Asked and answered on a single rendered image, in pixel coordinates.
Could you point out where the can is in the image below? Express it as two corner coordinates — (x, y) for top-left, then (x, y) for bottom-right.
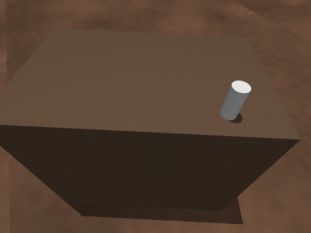
(220, 81), (251, 120)

